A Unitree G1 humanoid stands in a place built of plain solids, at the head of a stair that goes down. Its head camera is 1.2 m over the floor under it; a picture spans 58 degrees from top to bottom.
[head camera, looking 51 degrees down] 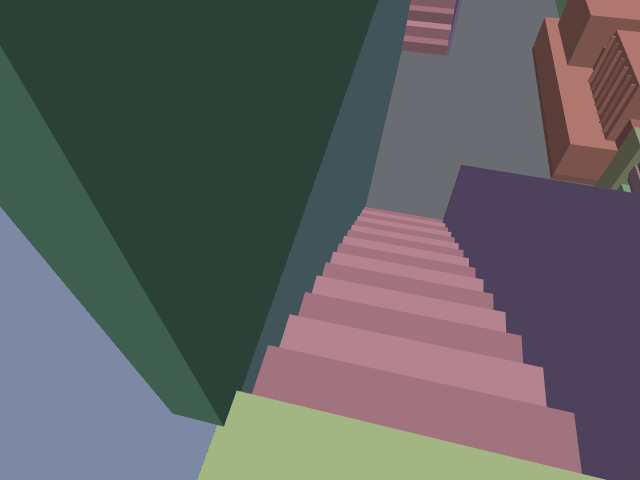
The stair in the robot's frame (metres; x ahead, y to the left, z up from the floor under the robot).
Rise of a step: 0.19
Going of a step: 0.23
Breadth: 1.00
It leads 13 degrees to the right of straight ahead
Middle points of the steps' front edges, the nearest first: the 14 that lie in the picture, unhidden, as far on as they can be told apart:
0.32 -0.25 0.00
0.55 -0.31 -0.19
0.77 -0.36 -0.38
1.00 -0.42 -0.57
1.23 -0.47 -0.76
1.46 -0.52 -0.96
1.69 -0.58 -1.15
1.91 -0.63 -1.34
2.14 -0.68 -1.53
2.37 -0.74 -1.72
2.60 -0.79 -1.91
2.82 -0.85 -2.10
3.05 -0.90 -2.29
3.28 -0.95 -2.49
